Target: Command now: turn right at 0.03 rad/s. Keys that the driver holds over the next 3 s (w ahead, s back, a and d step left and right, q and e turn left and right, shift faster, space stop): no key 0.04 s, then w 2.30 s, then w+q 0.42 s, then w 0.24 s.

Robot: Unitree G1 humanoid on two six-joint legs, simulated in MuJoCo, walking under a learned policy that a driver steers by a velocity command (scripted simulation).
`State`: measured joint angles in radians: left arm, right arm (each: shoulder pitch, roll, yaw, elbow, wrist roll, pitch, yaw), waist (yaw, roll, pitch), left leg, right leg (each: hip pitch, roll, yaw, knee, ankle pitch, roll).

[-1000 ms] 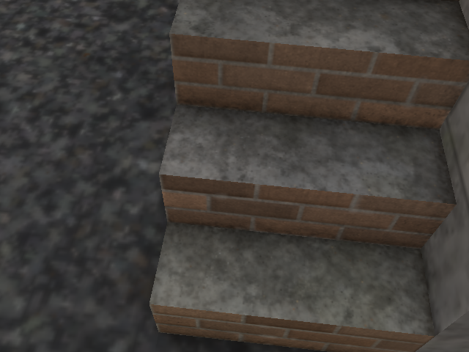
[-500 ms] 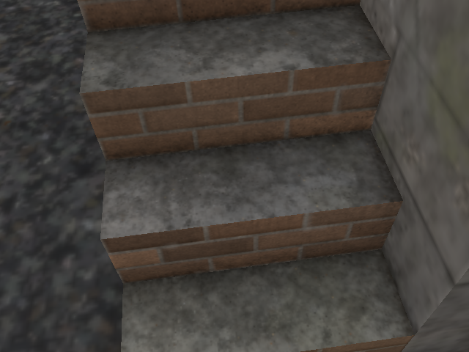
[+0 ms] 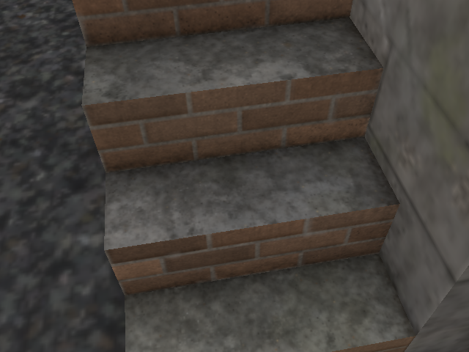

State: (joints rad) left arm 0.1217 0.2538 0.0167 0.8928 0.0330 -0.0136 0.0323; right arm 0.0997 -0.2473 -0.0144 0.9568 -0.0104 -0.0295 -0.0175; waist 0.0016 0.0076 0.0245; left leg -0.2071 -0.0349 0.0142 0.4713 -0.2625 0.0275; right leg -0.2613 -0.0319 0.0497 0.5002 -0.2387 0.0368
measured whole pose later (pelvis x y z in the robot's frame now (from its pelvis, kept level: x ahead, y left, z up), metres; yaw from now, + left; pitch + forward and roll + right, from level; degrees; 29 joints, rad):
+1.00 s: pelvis +0.18 +0.06 +0.00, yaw +1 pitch +1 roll +0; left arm 0.20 0.19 0.01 0.89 0.05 0.02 0.01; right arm 0.44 -0.20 0.00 1.08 -0.03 -0.10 0.01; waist -0.02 -0.05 -0.04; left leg -0.21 -0.06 0.05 0.48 -0.30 0.09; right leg -0.85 0.02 -0.03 1.71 -0.24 -0.02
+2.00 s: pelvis +0.68 +0.05 +0.39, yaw -1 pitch +6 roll +1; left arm 0.18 0.23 0.03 0.85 0.06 -0.08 -0.07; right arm 0.34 -0.21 -0.02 1.02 -0.03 -0.01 0.06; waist -0.02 -0.05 -0.15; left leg -0.52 -0.11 0.03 0.87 -0.46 0.08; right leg -1.03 0.10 0.23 1.91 0.00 -0.22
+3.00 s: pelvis +1.05 +0.07 +0.71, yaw +7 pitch +11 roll -2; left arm -0.43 0.18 -0.04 0.53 0.04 -0.03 0.08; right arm 0.50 -0.27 -0.10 1.07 0.04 -0.17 0.02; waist -0.13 0.07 0.11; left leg -0.31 0.00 -0.24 0.64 0.07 0.06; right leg -1.08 0.05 -0.07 1.36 -0.46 -0.11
